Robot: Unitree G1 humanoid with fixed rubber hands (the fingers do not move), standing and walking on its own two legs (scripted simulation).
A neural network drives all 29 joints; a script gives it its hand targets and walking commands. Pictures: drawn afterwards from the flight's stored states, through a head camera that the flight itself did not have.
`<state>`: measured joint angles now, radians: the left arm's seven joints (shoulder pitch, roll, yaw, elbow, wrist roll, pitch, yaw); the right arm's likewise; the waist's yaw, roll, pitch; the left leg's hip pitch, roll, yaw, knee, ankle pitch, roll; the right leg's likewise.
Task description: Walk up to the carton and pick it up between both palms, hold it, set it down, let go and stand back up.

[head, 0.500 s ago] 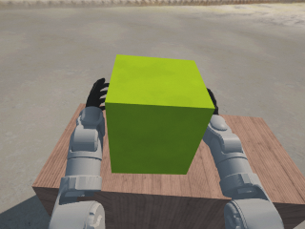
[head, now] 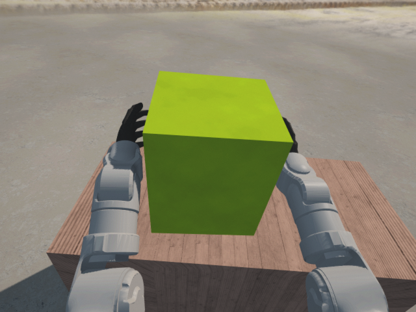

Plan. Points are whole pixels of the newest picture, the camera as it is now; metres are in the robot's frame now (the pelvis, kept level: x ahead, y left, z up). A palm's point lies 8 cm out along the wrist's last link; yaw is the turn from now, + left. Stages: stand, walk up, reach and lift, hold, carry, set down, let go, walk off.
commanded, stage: hold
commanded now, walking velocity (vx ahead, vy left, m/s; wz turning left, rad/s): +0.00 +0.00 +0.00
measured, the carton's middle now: (208, 156) +0.38 +0.00 +0.17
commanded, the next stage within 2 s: none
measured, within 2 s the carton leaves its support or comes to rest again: neither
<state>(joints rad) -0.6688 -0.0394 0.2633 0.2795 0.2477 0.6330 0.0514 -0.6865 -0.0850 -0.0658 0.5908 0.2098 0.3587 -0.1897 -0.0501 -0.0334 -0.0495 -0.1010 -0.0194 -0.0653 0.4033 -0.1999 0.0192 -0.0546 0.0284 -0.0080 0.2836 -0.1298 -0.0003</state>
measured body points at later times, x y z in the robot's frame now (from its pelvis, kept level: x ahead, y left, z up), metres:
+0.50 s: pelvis +0.01 +0.00 +0.00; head -0.05 +0.03 +0.45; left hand +0.38 +0.15 +0.20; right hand +0.38 -0.15 +0.18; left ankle +0.02 +0.10 -0.75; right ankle +0.02 -0.12 -0.75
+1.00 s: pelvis +0.00 +0.00 +0.00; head -0.05 +0.03 +0.45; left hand +0.38 +0.15 +0.20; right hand +0.38 -0.15 +0.18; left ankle +0.02 +0.10 -0.75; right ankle +0.02 -0.12 -0.75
